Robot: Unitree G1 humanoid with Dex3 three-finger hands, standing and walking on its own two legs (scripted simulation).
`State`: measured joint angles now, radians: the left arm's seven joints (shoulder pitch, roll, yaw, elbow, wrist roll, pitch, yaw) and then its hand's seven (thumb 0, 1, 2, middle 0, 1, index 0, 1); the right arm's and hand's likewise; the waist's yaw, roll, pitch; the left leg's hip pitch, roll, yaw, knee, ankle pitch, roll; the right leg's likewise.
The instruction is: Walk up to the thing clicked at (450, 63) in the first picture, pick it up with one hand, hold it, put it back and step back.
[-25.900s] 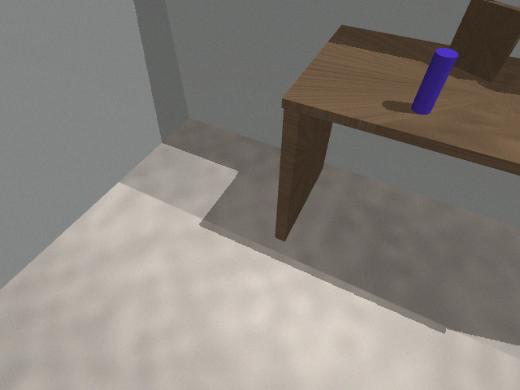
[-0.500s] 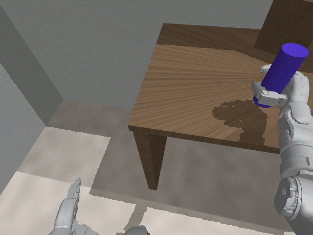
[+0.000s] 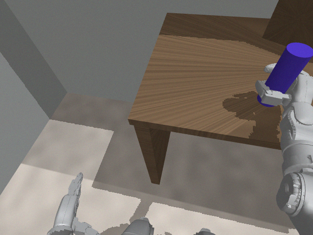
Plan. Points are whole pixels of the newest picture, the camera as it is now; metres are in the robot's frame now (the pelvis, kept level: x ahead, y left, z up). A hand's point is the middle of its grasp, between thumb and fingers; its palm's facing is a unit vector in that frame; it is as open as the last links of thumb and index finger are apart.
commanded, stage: lower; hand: right
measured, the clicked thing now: (281, 78) +0.48 -0.21 +0.13
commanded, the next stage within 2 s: loosen in 0.42 s
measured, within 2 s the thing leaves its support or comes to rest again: rests again in 0.22 s
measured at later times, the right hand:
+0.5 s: hand (268, 90) +0.49 -0.20 +0.08, palm faces +0.18 +0.98 +0.00, open 6.8 cm
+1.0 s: hand (269, 89) +0.49 -0.20 +0.08, palm faces +0.19 +0.98 +0.00, open 9.9 cm
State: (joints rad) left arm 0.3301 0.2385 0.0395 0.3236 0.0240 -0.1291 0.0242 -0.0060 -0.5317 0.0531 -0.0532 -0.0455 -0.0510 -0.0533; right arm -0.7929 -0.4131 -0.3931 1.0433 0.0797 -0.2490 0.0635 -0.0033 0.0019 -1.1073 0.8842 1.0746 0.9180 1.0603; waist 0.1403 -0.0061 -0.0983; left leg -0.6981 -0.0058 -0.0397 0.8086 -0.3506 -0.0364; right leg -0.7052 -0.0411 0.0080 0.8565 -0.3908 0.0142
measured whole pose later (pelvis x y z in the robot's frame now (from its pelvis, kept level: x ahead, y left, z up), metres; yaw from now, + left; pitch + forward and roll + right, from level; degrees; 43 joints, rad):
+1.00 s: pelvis +0.00 +0.01 -0.01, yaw +0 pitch +16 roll +1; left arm 0.37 0.25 0.04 0.20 0.04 -0.10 0.01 -0.01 -0.53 0.06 -0.06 -0.05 -0.05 -0.06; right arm -0.80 -0.44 -0.44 1.07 0.07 -0.29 0.09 0.00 0.20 -0.48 0.87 0.68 0.87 0.68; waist 0.16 -0.01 -0.11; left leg -0.79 -0.01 -0.03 0.90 -0.39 -0.03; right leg -0.79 -0.04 0.02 0.93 -0.42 0.02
